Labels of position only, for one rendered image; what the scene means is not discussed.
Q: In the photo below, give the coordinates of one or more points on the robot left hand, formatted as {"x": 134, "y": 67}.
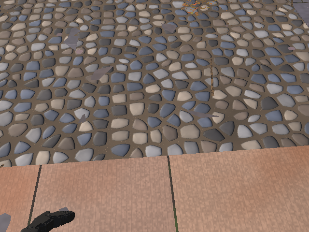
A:
{"x": 47, "y": 221}

